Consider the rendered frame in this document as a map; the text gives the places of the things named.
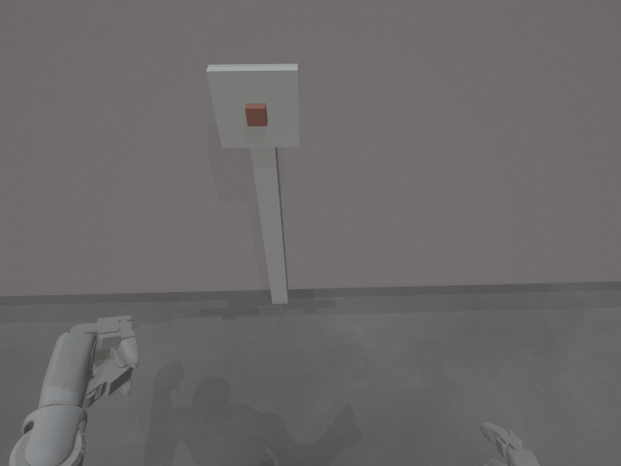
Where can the left robot forearm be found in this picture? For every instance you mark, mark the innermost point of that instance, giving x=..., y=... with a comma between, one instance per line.
x=52, y=436

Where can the panel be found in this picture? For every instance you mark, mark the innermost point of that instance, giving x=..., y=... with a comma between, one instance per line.
x=232, y=86

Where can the robot left hand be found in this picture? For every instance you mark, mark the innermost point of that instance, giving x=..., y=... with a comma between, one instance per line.
x=75, y=359

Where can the button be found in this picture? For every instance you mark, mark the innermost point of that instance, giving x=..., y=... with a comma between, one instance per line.
x=256, y=114

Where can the robot right hand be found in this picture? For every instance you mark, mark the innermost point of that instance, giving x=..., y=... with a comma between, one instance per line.
x=508, y=445

